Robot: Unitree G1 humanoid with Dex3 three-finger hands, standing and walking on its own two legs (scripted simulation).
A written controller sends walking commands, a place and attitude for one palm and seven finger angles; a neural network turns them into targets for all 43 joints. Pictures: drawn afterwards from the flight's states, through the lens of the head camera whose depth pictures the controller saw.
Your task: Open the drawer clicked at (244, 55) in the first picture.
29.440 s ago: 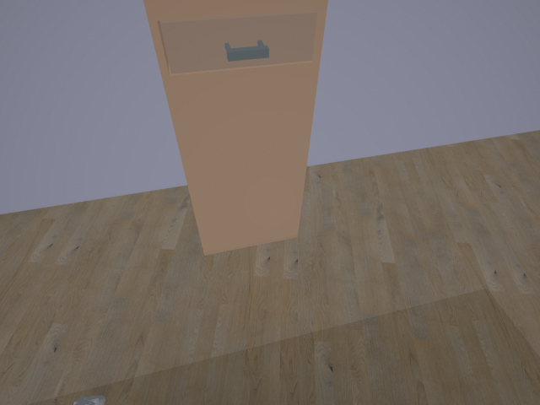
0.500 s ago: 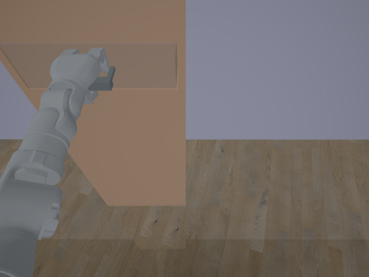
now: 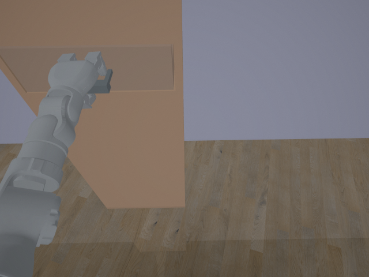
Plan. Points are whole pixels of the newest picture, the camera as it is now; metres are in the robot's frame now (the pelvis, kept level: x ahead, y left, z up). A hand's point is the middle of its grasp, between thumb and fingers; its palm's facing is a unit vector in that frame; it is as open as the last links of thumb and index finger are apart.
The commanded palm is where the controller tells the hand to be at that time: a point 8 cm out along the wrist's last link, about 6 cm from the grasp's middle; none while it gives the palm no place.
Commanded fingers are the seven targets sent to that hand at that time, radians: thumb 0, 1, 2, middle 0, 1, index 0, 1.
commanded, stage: pull the drawer open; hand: left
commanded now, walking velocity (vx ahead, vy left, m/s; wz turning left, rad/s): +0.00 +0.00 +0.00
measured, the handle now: (89, 80) +0.52 +0.22 +0.15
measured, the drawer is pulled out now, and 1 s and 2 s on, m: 0.00 0.05 0.27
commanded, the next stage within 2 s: none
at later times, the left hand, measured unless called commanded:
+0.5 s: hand (82, 108) +0.44 +0.22 +0.14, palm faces +0.06 -0.06 -1.00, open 8.0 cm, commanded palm +0.42 +0.22 +0.18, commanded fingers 0.00 0.90 0.90 -0.40 -1.35 -0.40 -1.35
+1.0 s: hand (80, 112) +0.42 +0.22 +0.14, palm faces +0.04 -0.05 -1.00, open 8.1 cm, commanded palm +0.36 +0.22 +0.18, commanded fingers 0.00 0.90 0.90 -0.40 -1.35 -0.40 -1.35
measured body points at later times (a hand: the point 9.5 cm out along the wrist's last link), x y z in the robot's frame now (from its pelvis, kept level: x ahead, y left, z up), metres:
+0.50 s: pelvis +0.03 +0.00 +0.00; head +0.06 -0.02 +0.45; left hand +0.43 +0.22 +0.19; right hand +0.18 -0.25 -0.12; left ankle -0.02 +0.09 -0.72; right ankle -0.02 -0.11 -0.72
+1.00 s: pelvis +0.01 -0.01 +0.00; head +0.03 -0.04 +0.45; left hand +0.42 +0.22 +0.19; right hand +0.10 -0.27 -0.13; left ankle -0.02 +0.09 -0.72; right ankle -0.02 -0.11 -0.72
